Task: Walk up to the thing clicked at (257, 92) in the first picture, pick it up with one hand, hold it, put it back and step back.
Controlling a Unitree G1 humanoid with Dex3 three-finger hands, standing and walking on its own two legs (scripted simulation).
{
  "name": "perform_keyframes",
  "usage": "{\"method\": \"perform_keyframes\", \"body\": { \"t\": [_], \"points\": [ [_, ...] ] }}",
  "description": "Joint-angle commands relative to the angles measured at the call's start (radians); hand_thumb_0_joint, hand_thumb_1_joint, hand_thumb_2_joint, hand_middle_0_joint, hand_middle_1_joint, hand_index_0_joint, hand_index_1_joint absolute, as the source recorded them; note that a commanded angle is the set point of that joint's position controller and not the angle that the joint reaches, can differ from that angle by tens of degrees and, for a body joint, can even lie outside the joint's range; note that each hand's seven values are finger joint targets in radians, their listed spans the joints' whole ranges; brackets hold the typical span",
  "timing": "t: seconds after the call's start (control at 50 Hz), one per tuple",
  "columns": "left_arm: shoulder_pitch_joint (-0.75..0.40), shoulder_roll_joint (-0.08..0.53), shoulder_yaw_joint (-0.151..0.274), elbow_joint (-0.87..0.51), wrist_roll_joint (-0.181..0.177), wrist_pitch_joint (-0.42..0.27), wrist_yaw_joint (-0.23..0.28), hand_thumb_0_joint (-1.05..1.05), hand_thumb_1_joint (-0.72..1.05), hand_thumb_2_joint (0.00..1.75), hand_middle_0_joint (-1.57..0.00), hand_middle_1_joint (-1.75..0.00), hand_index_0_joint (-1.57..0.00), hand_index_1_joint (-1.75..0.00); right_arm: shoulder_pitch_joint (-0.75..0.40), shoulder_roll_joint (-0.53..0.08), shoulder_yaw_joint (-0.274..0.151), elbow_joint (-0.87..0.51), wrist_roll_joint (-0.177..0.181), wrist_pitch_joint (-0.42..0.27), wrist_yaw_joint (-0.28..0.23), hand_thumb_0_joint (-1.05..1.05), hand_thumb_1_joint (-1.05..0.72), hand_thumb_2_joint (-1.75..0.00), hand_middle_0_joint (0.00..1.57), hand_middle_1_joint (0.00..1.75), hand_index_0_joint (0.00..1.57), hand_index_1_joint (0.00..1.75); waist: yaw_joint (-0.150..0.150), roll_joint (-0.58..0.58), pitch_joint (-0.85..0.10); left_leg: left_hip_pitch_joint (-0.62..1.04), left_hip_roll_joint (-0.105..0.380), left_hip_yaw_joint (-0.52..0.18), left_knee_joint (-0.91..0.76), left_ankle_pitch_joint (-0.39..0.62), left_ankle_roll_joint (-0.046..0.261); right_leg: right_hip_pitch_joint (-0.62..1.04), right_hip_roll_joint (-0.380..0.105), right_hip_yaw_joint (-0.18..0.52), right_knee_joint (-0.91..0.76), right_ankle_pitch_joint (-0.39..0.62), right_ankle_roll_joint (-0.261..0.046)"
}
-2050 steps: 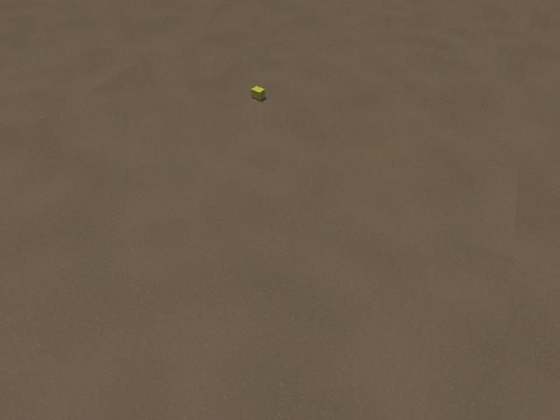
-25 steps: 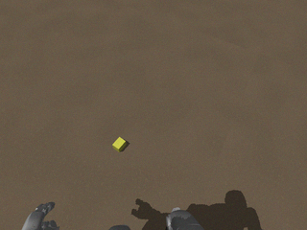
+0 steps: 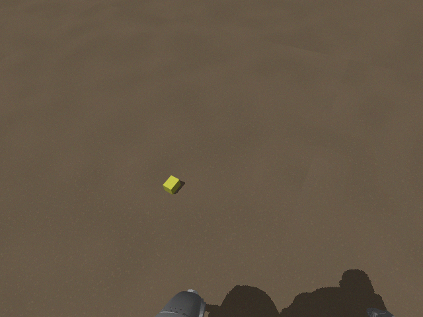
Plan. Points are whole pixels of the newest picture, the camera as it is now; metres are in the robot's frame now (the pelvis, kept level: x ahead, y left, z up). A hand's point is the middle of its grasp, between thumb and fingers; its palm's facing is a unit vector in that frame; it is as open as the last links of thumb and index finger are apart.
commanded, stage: step back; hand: left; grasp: from above
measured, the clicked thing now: (171, 184) +0.82 +0.29 -0.74
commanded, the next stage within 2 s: stand in 1.64 s
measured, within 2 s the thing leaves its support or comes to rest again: neither
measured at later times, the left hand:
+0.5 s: hand out of the picture -0.09 +0.26 -0.16, palm faces +0.01 -0.92 -0.38, open 7.3 cm
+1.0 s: hand out of the picture -0.20 +0.25 -0.14, palm faces +0.07 -0.92 -0.39, open 7.4 cm
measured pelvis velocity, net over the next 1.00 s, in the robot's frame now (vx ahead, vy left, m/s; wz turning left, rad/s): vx -0.24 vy -0.03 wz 0.05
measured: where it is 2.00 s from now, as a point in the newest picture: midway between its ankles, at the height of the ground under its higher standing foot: outside the picture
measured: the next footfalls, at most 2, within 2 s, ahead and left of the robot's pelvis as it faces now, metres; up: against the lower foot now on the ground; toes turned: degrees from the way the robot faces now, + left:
left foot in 0.18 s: -0.05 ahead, +0.11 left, +0.00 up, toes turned +3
right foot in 0.52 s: -0.18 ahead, -0.14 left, +0.00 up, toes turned +4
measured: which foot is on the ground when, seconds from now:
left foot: up 0.00-0.16, down 0.18-0.56, up 0.58-0.78, down 0.80-1.00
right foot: down 0.00-0.20, up 0.22-0.50, down 0.52-1.00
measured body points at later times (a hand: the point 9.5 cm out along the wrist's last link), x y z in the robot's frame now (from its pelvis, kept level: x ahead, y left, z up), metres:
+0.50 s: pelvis -0.18 -0.02 -0.01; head -0.13 +0.00 +0.44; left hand -0.09 +0.31 -0.13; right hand -0.03 -0.32 -0.11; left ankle -0.09 +0.11 -0.73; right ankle -0.22 -0.15 -0.72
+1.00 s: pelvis -0.24 -0.03 +0.00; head -0.24 -0.03 +0.45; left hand -0.20 +0.30 -0.12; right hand -0.16 -0.33 -0.13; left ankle -0.21 +0.10 -0.73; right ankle -0.23 -0.14 -0.72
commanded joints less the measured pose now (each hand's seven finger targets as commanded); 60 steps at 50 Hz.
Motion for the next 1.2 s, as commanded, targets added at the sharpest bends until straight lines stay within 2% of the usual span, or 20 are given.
{"method": "perform_keyframes", "body": {
  "t": [0.0,0.08,0.14,0.16,0.18,0.2,0.28,0.42,0.48,0.52,0.54,0.6,0.7,0.76,0.8,0.84,0.98,1.02,1.04,1.18],
  "points": [
    [-0.1,0.268,0.072,-0.151,0.009,-0.043,0.031,0.0,0.9,0.9,-0.2,-0.3,-0.2,-0.3,0.026,-0.153,-0.042,-0.07,-0.003,-0.033,-0.017,0.0,-0.9,-0.9,0.2,0.3,0.2,0.3,0.008,-0.19,-0.125,0.033,0.022,0.023,-0.022,-0.056,-0.018,0.083,-0.224,0.161,-0.178,0.396,-0.192],
    [-0.056,0.275,0.069,-0.148,-0.002,-0.031,0.04,0.0,0.9,0.9,-0.2,-0.3,-0.2,-0.3,0.03,-0.135,-0.04,-0.072,-0.013,-0.041,-0.012,0.0,-0.9,-0.9,0.2,0.3,0.2,0.3,0.031,-0.23,-0.182,0.097,0.078,0.092,-0.35,-0.056,-0.002,0.222,-0.241,0.174,-0.093,0.546,-0.184],
    [-0.107,0.261,0.052,-0.164,-0.019,-0.013,0.03,0.0,0.9,0.9,-0.2,-0.3,-0.2,-0.3,0.136,-0.147,-0.054,-0.023,-0.017,-0.048,-0.011,0.0,-0.9,-0.9,0.2,0.3,0.2,0.3,-0.025,-0.152,-0.223,0.305,0.098,0.118,-0.71,0.274,0.029,0.123,-0.192,0.124,0.025,0.432,-0.112],
    [-0.083,0.219,0.039,-0.169,-0.021,-0.01,0.025,0.0,0.9,0.9,-0.2,-0.3,-0.2,-0.3,0.124,-0.208,-0.071,-0.025,-0.031,-0.05,-0.013,0.0,-0.9,-0.9,0.2,0.3,0.2,0.3,-0.01,-0.023,-0.233,0.399,0.249,-0.095,-0.726,0.373,0.08,-0.046,-0.12,0.09,0.106,0.237,-0.06],
    [-0.141,0.226,0.041,-0.183,-0.035,-0.013,0.031,0.0,0.9,0.9,-0.2,-0.3,-0.2,-0.3,0.043,-0.346,-0.088,-0.048,-0.017,-0.04,0.0,0.0,-0.9,-0.9,0.2,0.3,0.2,0.3,-0.029,0.237,-0.197,0.281,0.466,-0.355,-0.755,0.482,0.25,-0.139,0.071,-0.054,0.287,-0.205,-0.005],
    [-0.188,0.256,0.062,-0.174,-0.019,-0.011,0.041,0.0,0.9,0.9,-0.2,-0.3,-0.2,-0.3,0.024,-0.354,-0.095,-0.065,-0.028,-0.048,-0.002,0.0,-0.9,-0.9,0.2,0.3,0.2,0.3,-0.07,0.2,-0.169,0.182,0.542,-0.463,-0.774,0.523,0.339,-0.118,0.066,0.097,0.496,-0.332,0.004],
    [-0.053,0.238,0.058,-0.1,-0.038,-0.005,0.033,0.0,0.9,0.9,-0.2,-0.3,-0.2,-0.3,-0.076,-0.22,-0.05,-0.077,-0.025,-0.051,-0.021,0.0,-0.9,-0.9,0.2,0.3,0.2,0.3,0.029,0.079,-0.148,0.241,0.39,-0.118,-0.651,0.668,0.249,-0.173,0.1,0.14,0.663,-0.196,-0.002],
    [-0.063,0.22,0.048,-0.067,-0.019,-0.043,0.014,0.0,0.9,0.9,-0.2,-0.3,-0.2,-0.3,0.006,-0.233,-0.065,-0.063,-0.036,-0.032,-0.002,0.0,-0.9,-0.9,0.2,0.3,0.2,0.3,-0.058,0.174,-0.209,0.385,0.349,-0.111,-0.664,0.268,0.232,-0.056,0.053,-0.01,0.088,-0.189,0.029],
    [0.086,0.214,0.052,0.034,-0.008,-0.062,0.009,0.0,0.9,0.9,-0.2,-0.3,-0.2,-0.3,-0.035,-0.236,-0.065,-0.06,-0.024,-0.012,0.008,0.0,-0.9,-0.9,0.2,0.3,0.2,0.3,0.006,0.159,-0.225,0.227,0.307,-0.049,-0.595,0.102,0.157,0.165,0.06,-0.049,-0.248,-0.037,-0.028],
    [0.047,0.362,0.093,0.002,0.015,-0.071,0.011,0.0,0.9,0.9,-0.2,-0.3,-0.2,-0.3,-0.084,-0.123,-0.035,-0.099,-0.018,-0.023,0.007,0.0,-0.9,-0.9,0.2,0.3,0.2,0.3,0.042,-0.22,-0.132,-0.09,0.067,0.045,-0.326,-0.068,0.023,0.104,-0.257,0.476,-0.386,-0.378,-0.154],
    [-0.046,0.428,0.1,-0.025,0.015,-0.068,0.014,0.0,0.9,0.9,-0.2,-0.3,-0.2,-0.3,-0.122,-0.173,-0.055,-0.092,-0.022,-0.022,-0.004,0.0,-0.9,-0.9,0.2,0.3,0.2,0.3,0.058,-0.235,-0.063,0.01,0.096,-0.05,-0.16,-0.106,-0.006,-0.168,-0.409,0.601,-0.45,-0.494,-0.27],
    [-0.151,0.295,0.066,-0.041,0.006,-0.088,0.022,0.0,0.9,0.9,-0.2,-0.3,-0.2,-0.3,-0.029,-0.165,-0.05,-0.024,-0.007,-0.039,0.003,0.0,-0.9,-0.9,0.2,0.3,0.2,0.3,-0.03,-0.095,-0.043,0.026,0.059,-0.036,-0.089,0.048,0.003,-0.064,-0.21,0.247,-0.3,-0.085,-0.161],
    [-0.052,0.306,0.071,-0.017,0.012,-0.096,0.01,0.0,0.9,0.9,-0.2,-0.3,-0.2,-0.3,-0.047,-0.145,-0.037,-0.012,-0.025,-0.064,0.023,0.0,-0.9,-0.9,0.2,0.3,0.2,0.3,0.04,-0.211,-0.088,0.083,0.109,0.07,-0.372,-0.022,-0.011,0.082,-0.215,0.222,-0.275,-0.144,-0.163],
    [-0.084,0.284,0.047,-0.019,0.0,-0.074,0.001,0.0,0.9,0.9,-0.2,-0.3,-0.2,-0.3,0.034,-0.14,-0.052,0.048,-0.023,-0.083,0.022,0.0,-0.9,-0.9,0.2,0.3,0.2,0.3,-0.014,-0.161,-0.108,0.357,0.069,0.137,-0.7,0.109,0.016,-0.018,-0.18,0.147,-0.173,-0.078,-0.125],
    [-0.074,0.181,0.011,-0.009,-0.018,-0.072,-0.006,0.0,0.9,0.9,-0.2,-0.3,-0.2,-0.3,0.049,-0.209,-0.069,0.056,-0.035,-0.097,0.014,0.0,-0.9,-0.9,0.2,0.3,0.2,0.3,-0.024,0.087,-0.127,0.473,0.295,-0.284,-0.789,-0.059,0.111,-0.232,-0.038,0.022,0.013,-0.138,-0.023],
    [-0.088,0.263,0.04,0.017,-0.022,-0.071,-0.004,0.0,0.9,0.9,-0.2,-0.3,-0.2,-0.3,0.028,-0.27,-0.078,0.043,-0.031,-0.098,0.023,0.0,-0.9,-0.9,0.2,0.3,0.2,0.3,-0.023,0.069,-0.087,0.238,0.416,-0.412,-0.888,-0.361,0.244,-0.115,-0.017,0.009,0.212,-0.248,-0.015],
    [0.037,0.219,0.047,0.111,-0.008,-0.1,-0.002,0.0,0.9,0.9,-0.2,-0.3,-0.2,-0.3,-0.046,-0.158,-0.042,0.048,-0.018,-0.072,0.028,0.0,-0.9,-0.9,0.2,0.3,0.2,0.3,0.042,0.086,-0.109,0.055,0.239,-0.064,-0.706,-0.089,0.08,0.251,0.028,-0.05,-0.218,-0.015,-0.03],
    [0.063,0.345,0.074,0.109,0.008,-0.107,0.006,0.0,0.9,0.9,-0.2,-0.3,-0.2,-0.3,-0.075,-0.11,-0.032,0.028,-0.016,-0.069,0.021,0.0,-0.9,-0.9,0.2,0.3,0.2,0.3,0.071,-0.175,-0.076,-0.07,0.051,0.043,-0.358,-0.092,0.02,0.18,-0.273,0.436,-0.457,-0.483,-0.149],
    [-0.026,0.352,0.078,0.077,0.011,-0.113,0.007,0.0,0.9,0.9,-0.2,-0.3,-0.2,-0.3,-0.04,-0.139,-0.041,0.043,-0.023,-0.069,0.015,0.0,-0.9,-0.9,0.2,0.3,0.2,0.3,0.038,-0.134,-0.012,-0.055,0.102,-0.001,-0.258,-0.067,0.012,0.097,-0.363,0.49,-0.476,-0.506,-0.197],
    [-0.113,0.277,0.046,0.056,-0.009,-0.128,0.007,0.0,0.9,0.9,-0.2,-0.3,-0.2,-0.3,0.023,-0.114,-0.036,0.093,-0.022,-0.089,0.028,0.0,-0.9,-0.9,0.2,0.3,0.2,0.3,-0.001,-0.183,-0.098,0.167,0.14,0.103,-0.434,0.075,0.005,0.106,-0.238,0.107,-0.308,0.242,-0.143]
  ]
}}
